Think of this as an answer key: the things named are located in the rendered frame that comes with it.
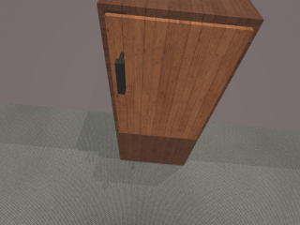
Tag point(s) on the cupboard door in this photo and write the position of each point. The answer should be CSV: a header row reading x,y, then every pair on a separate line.
x,y
175,71

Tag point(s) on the handle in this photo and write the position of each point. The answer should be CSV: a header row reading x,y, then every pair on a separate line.
x,y
120,74

